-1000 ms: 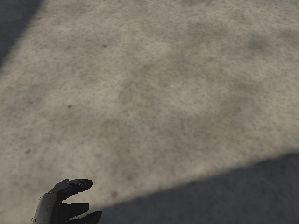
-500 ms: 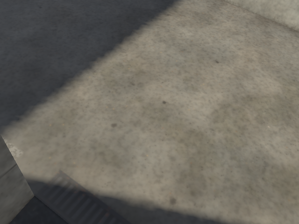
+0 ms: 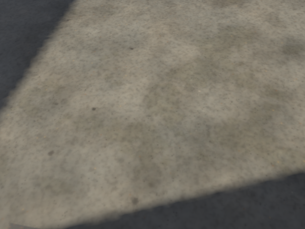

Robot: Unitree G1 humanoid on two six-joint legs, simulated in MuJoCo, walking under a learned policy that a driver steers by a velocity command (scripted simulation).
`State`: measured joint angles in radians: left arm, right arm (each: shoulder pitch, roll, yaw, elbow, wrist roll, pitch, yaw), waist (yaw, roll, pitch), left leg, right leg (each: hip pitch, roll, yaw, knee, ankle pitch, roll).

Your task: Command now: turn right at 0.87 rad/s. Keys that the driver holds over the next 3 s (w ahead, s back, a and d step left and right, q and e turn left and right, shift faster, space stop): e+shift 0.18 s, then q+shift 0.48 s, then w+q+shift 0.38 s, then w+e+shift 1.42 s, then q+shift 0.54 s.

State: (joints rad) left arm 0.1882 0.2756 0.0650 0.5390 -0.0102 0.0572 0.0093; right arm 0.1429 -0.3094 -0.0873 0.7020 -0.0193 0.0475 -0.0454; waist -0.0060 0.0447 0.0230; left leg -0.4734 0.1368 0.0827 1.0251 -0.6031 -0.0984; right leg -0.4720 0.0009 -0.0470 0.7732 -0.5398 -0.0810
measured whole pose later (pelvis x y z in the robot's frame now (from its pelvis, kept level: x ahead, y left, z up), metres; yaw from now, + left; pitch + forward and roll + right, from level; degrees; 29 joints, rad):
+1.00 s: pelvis +0.03 -0.01 +0.03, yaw +17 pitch +2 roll +2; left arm 0.41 0.27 0.04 0.70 0.05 -0.06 0.01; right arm 0.19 -0.32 -0.09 0.61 -0.03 0.08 0.07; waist 0.05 0.02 -0.07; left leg -0.87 0.00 -0.06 1.45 -0.14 -0.06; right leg -0.08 -0.06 -0.12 0.36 -0.48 -0.06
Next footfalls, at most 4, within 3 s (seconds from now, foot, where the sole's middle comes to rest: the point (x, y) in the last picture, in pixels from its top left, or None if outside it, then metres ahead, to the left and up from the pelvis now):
0.36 left None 0.11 0.11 -0.74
0.72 right None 0.03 -0.13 -0.75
1.22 left None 0.18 0.25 -0.73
1.70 right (103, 194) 0.60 0.28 -0.72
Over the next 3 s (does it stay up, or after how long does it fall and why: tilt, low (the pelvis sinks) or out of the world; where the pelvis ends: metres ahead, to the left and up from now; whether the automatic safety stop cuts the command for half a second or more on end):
stays up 1.38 0.04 0.04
